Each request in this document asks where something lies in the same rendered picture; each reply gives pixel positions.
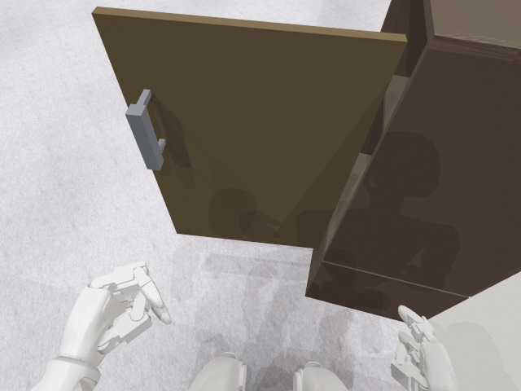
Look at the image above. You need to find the cupboard door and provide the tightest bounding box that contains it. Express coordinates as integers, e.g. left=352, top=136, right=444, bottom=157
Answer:
left=91, top=7, right=407, bottom=249

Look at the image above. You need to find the handle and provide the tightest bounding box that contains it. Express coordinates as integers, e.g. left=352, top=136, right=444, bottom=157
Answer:
left=125, top=89, right=166, bottom=170

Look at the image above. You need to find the robot left hand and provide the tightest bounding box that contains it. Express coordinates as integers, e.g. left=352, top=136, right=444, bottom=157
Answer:
left=59, top=261, right=172, bottom=367

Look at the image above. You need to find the robot right hand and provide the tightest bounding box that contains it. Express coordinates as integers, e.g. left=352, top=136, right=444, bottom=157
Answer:
left=391, top=305, right=459, bottom=391

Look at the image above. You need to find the left robot thigh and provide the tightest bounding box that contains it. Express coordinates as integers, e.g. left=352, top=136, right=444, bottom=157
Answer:
left=188, top=357, right=247, bottom=391

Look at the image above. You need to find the left robot forearm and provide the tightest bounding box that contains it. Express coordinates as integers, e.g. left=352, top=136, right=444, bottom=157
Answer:
left=30, top=357, right=101, bottom=391

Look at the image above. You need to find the robot right shin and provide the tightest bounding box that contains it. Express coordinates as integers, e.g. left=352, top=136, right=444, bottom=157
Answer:
left=303, top=362, right=321, bottom=370

